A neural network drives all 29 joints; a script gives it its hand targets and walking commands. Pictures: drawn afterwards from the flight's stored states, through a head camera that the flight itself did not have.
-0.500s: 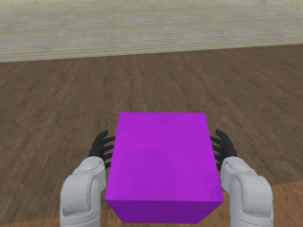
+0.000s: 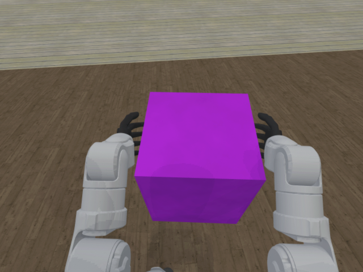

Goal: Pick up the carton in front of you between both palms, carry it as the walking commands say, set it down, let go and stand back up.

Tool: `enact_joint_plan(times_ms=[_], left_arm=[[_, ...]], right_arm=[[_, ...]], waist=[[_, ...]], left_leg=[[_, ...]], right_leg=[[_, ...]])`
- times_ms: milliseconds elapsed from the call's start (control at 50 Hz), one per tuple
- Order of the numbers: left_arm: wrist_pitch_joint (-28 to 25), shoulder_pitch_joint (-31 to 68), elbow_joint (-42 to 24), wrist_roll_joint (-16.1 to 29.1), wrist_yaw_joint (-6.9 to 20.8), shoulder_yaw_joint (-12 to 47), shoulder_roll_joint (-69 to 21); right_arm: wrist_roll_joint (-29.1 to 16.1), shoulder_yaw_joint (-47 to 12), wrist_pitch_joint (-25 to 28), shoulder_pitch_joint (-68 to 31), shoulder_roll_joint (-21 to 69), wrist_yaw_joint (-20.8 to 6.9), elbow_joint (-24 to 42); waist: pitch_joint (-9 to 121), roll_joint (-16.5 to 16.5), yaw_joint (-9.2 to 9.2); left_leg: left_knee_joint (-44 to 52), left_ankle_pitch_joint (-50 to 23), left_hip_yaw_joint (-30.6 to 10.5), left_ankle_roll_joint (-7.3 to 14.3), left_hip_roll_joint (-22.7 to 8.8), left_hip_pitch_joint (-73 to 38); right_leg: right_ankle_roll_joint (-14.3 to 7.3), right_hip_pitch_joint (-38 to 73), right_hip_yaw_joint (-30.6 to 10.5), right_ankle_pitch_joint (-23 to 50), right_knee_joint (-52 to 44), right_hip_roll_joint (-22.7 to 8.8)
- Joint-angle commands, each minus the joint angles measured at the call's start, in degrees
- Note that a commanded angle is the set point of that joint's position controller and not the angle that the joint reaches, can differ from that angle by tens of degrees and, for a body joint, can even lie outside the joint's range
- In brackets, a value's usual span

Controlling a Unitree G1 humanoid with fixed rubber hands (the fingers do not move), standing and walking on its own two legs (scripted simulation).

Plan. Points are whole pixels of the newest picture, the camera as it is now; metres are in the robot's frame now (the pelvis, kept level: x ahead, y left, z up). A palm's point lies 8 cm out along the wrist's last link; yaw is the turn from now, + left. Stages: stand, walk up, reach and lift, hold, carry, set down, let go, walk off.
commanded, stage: carry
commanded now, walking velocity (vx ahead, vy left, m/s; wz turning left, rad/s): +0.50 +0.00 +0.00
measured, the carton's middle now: (196, 162) +0.36 +0.01 +0.05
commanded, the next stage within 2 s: none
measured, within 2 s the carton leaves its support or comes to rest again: neither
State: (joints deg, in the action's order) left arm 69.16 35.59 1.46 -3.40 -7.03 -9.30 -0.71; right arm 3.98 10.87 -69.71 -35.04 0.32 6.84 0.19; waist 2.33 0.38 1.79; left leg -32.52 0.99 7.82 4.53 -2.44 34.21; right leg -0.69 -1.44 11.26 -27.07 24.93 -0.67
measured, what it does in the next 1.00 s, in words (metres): goes down: left foot, then right foot 0.05 m lower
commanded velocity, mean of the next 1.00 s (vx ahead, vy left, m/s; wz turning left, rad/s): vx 0.50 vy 0.00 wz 0.24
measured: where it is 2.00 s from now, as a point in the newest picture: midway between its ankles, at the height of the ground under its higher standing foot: (175, 136)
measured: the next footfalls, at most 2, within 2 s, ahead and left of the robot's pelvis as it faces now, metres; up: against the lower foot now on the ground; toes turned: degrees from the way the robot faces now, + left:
left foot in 0.02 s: +0.20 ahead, +0.08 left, -0.01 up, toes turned +6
right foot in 0.50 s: +0.51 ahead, -0.03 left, -0.06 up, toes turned -1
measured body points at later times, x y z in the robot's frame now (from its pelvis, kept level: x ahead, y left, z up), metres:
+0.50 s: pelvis +0.35 +0.01 -0.03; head +0.40 +0.01 +0.41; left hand +0.73 +0.16 +0.09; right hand +0.73 -0.15 +0.09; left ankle +0.18 +0.08 -0.72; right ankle +0.48 -0.03 -0.77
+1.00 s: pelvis +0.68 +0.03 -0.08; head +0.71 +0.02 +0.36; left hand +1.02 +0.24 +0.04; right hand +1.07 -0.06 +0.04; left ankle +0.79 +0.07 -0.81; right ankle +0.49 -0.02 -0.75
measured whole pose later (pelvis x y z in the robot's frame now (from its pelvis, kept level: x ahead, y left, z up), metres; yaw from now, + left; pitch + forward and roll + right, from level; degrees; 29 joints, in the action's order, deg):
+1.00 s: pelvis +0.68 +0.03 -0.08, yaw +7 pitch +4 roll -1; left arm 67.1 35.1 -0.5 -2.4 -7.5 -12.8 -1.7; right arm 3.8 11.9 -68.1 -37.0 1.9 7.2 0.2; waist 0.8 2.2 2.0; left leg -23.4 -13.6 9.1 7.0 4.0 26.1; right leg -4.3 -6.5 14.5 -20.9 46.1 2.3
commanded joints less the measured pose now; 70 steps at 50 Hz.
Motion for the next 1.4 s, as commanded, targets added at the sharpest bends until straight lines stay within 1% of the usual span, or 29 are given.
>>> enact_joint_plan(times_ms=[0, 20, 40, 60, 120, 280, 380, 420, 460, 480, 500, 520, 540, 560, 580, 600, 740, 880, 940, 980, 1000, 1020, 1040, 1060, 1080, 1100, 1160, 1220, 1380], left_arm=[[-1.07, 39.72, -1.04, 25.05, 13.44, 35.67, -55.33], [-1.14, 41.39, -0.30, 24.93, 13.30, 35.22, -55.93], [-0.84, 42.17, 0.89, 24.96, 13.15, 34.36, -58.33], [-0.90, 44.47, 0.85, 24.68, 12.85, 33.72, -58.62], [-1.47, 48.26, -2.54, 24.70, 11.86, 33.38, -63.33], [-2.72, 39.44, -9.07, 20.38, 9.75, 35.92, -63.52], [-2.53, 38.29, -11.58, 19.52, 10.21, 38.29, -57.56], [-1.92, 36.74, -9.73, 19.48, 10.97, 37.96, -55.32], [-1.32, 34.97, -6.52, 19.16, 11.76, 36.59, -53.28], [-0.98, 34.80, -4.99, 18.87, 12.21, 35.40, -52.12], [-0.47, 34.95, -2.58, 18.88, 12.60, 33.53, -50.70], [-0.20, 35.47, -0.19, 18.19, 12.87, 31.90, -48.93], [-0.11, 34.80, 1.78, 19.55, 13.29, 31.48, -50.60], [-0.35, 36.63, 0.57, 21.65, 13.88, 32.51, -54.58], [-0.48, 41.43, -1.79, 23.67, 14.45, 33.73, -57.95], [-0.70, 46.00, -4.19, 25.56, 14.91, 34.70, -60.89], [-2.57, 44.09, -8.39, 28.02, 14.52, 36.59, -64.52], [-2.68, 38.55, -9.43, 25.42, 13.76, 37.46, -58.58], [-2.40, 36.03, -5.59, 24.95, 13.93, 37.34, -56.92], [-2.29, 38.24, -3.40, 25.15, 14.31, 37.48, -56.82], [-1.80, 38.20, -1.96, 25.08, 14.58, 37.19, -58.04], [-1.07, 40.32, 0.09, 25.71, 14.31, 36.30, -58.31], [-0.64, 39.23, -0.18, 24.13, 13.63, 35.37, -56.81], [-0.68, 41.40, -1.91, 23.40, 13.16, 34.88, -56.92], [-1.11, 43.42, -3.37, 22.58, 12.66, 33.76, -58.02], [-1.66, 43.71, -3.49, 21.67, 12.12, 32.48, -58.50], [-3.02, 41.04, -3.65, 19.77, 10.95, 32.20, -60.13], [-3.92, 39.44, -4.51, 20.67, 10.84, 34.69, -62.27], [-4.54, 38.70, -8.89, 24.18, 11.22, 40.31, -60.56]], right_arm=[[-23.42, -35.13, 1.19, -37.29, 54.96, -12.71, -2.64], [-23.48, -33.74, 1.24, -37.90, 55.26, -12.97, -3.71], [-23.42, -32.19, 1.48, -38.98, 54.88, -13.19, -5.10], [-24.48, -32.41, 1.47, -40.04, 57.35, -13.50, -5.95], [-28.01, -34.41, 2.21, -48.30, 64.14, -14.47, -0.10], [-28.11, -38.87, 2.59, -44.11, 65.58, -13.94, 9.73], [-27.31, -41.65, 2.80, -40.34, 60.95, -14.26, 9.36], [-26.73, -41.85, 2.70, -38.62, 59.32, -14.38, 6.36], [-26.48, -41.81, 2.37, -38.32, 58.04, -14.57, 2.64], [-26.39, -41.32, 2.25, -39.02, 57.43, -14.59, 0.63], [-25.93, -40.33, 1.97, -39.47, 57.25, -14.51, -1.69], [-26.41, -39.14, 1.11, -40.62, 58.81, -14.34, -3.27], [-25.88, -37.87, 0.85, -40.63, 58.41, -14.00, -3.34], [-25.70, -37.84, 1.03, -42.88, 59.35, -13.75, -1.95], [-25.71, -37.44, 1.39, -44.76, 61.25, -13.47, -1.10], [-25.34, -36.63, 1.71, -45.78, 62.32, -13.02, 0.14], [-23.07, -37.93, 3.50, -39.81, 65.30, -10.51, 1.96], [-22.62, -40.26, 3.06, -37.83, 60.08, -10.38, 5.24], [-21.56, -38.63, 2.15, -35.83, 56.78, -11.18, 2.43], [-20.36, -36.56, 1.85, -33.79, 55.56, -11.78, -0.04], [-19.83, -34.58, 1.52, -32.56, 54.17, -12.09, -1.90], [-19.03, -32.80, 1.02, -33.11, 52.27, -12.26, -5.35], [-20.27, -33.46, 0.79, -32.89, 53.80, -12.75, -7.17], [-22.69, -34.64, 1.07, -35.75, 57.83, -13.45, -5.93], [-25.42, -36.06, 1.35, -40.70, 61.47, -14.15, -2.99], [-28.02, -37.97, 1.71, -45.40, 64.39, -14.70, -1.08], [-31.95, -39.99, 3.28, -48.65, 68.20, -15.05, 0.91], [-29.95, -38.83, 4.40, -43.90, 68.07, -14.36, 1.46], [-24.78, -38.90, 5.57, -34.82, 61.29, -12.78, 4.42]], waist=[[20.79, -4.69, -4.65], [25.00, 1.71, -6.15], [28.72, 16.30, -4.90], [29.11, 18.90, -6.13], [26.23, 5.24, -5.31], [28.68, 6.24, -6.78], [24.19, 6.32, -8.04], [22.93, 6.32, -6.50], [24.29, 3.76, -1.72], [24.62, -0.28, 0.36], [25.58, -6.87, -0.46], [31.32, -18.20, 1.35], [34.80, -18.21, 2.56], [30.36, -11.05, 2.63], [26.79, -3.52, 1.72], [24.84, -2.18, 0.79], [26.13, -7.01, 1.28], [22.06, -5.96, 3.73], [23.18, -8.68, 0.02], [22.93, -3.16, -7.08], [22.41, 7.54, -4.85], [29.36, 14.57, -6.55], [34.76, 11.95, -8.97], [30.77, 6.00, -8.27], [26.72, -1.82, -6.00], [24.20, -4.07, -4.46], [24.38, -0.74, -2.69], [26.46, 3.07, -4.89], [23.45, 5.32, -7.48]], left_leg=[[5.83, -0.26, 4.55, 0.21, 5.48, -23.75], [2.41, -0.38, -5.30, -0.43, -2.63, -35.61], [7.73, 2.56, -33.04, 6.53, -16.43, -46.46], [10.68, 0.76, -38.35, 10.08, -17.14, -49.69], [6.54, -15.92, -26.39, 8.19, -14.44, -44.63], [3.29, -37.84, -14.82, 7.04, -11.21, -49.75], [0.66, -33.46, -6.27, 4.31, -3.44, -45.65], [-3.92, -29.71, -5.30, 2.93, -3.51, -41.28], [-16.55, -24.83, -1.64, 0.29, -2.51, -35.25], [-24.98, -10.35, -1.66, -0.62, -0.88, -26.68], [-32.02, 19.46, -2.19, -0.46, 2.97, -14.79], [-45.75, 35.24, -6.31, -2.77, 7.81, 0.73], [-52.78, 35.04, -9.86, -2.04, 6.22, 7.51], [-49.16, 31.43, -10.58, -1.13, 3.91, 9.07], [-43.41, 26.45, -10.62, -1.39, 2.48, 7.88], [-38.86, 23.30, -10.25, -1.84, 1.58, 6.22], [-23.48, 8.70, -5.71, -2.65, 1.61, 7.12], [3.45, -10.84, 2.87, 0.02, 7.67, 1.09], [7.73, -15.33, 2.98, 3.30, 8.62, -14.41], [13.05, -21.13, -2.19, 4.09, 4.01, -31.31], [1.29, -49.08, -11.81, 4.73, -3.14, -43.24], [-4.85, -61.94, -32.40, 18.33, -15.00, -61.13], [-0.52, -36.14, -41.67, 24.16, -18.08, -65.13], [3.33, -18.65, -40.52, 21.52, -14.92, -57.60], [5.62, -12.02, -36.91, 17.78, -11.82, -48.62], [6.47, -13.84, -35.47, 16.29, -10.62, -41.15], [6.89, -23.44, -28.11, 12.01, -7.95, -32.46], [4.58, -40.82, -20.52, 6.60, -5.29, -38.41], [-2.88, -38.06, -7.65, -0.99, 0.85, -44.47]], right_leg=[[-2.79, 3.39, 1.12, 49.64, 19.55, -6.95], [-1.98, -6.83, -0.64, 33.22, 32.62, -5.35], [-0.56, -24.94, -4.14, 6.70, 45.31, 3.05], [-1.41, -32.50, -9.70, -2.60, 53.49, 4.94], [-3.48, -38.58, -12.92, 3.29, 52.60, -0.19], [-1.98, -42.48, -8.75, 14.09, 28.74, -0.21], [-1.84, -32.19, -2.52, 34.32, 3.93, 4.55], [-3.36, -22.38, -2.73, 41.41, -2.00, 4.57], [-3.95, -7.82, -2.99, 46.68, -6.05, 3.07], [-3.31, 0.95, -8.14, 55.48, -3.03, -2.93], [-2.26, 10.43, -18.03, 78.95, 7.85, -11.67], [-13.29, 26.36, -33.60, 82.89, 11.01, -21.65], [-19.01, 28.07, -41.50, 55.03, 6.80, -23.70], [-17.38, 20.21, -40.18, 37.50, 2.67, -19.19], [-13.95, 13.83, -36.89, 34.42, 0.20, -16.58], [-11.42, 9.66, -34.11, 40.69, -0.50, -15.83], [-4.34, 12.61, -15.38, 64.30, 1.87, -11.31], [-2.51, 15.53, -4.78, 64.50, 6.94, -5.16], [-1.06, 8.83, -1.22, 67.12, 20.10, -7.33], [0.71, -5.16, 0.93, 50.43, 41.79, -5.88], [0.07, -22.68, -0.24, 2.10, 50.41, 0.39], [3.69, -42.32, -7.78, -10.99, 64.16, 4.89], [3.98, -50.24, -13.14, -11.36, 71.04, 3.35], [2.43, -51.30, -16.05, -7.69, 65.16, -0.01], [1.59, -48.68, -15.50, -3.25, 56.75, -1.59], [1.50, -45.03, -14.73, -1.44, 51.78, -1.86], [1.95, -38.44, -12.29, 4.81, 42.37, -2.33], [0.90, -40.67, -9.88, 16.93, 32.81, -1.23], [-3.76, -32.54, -1.60, 39.83, 2.60, 6.08]])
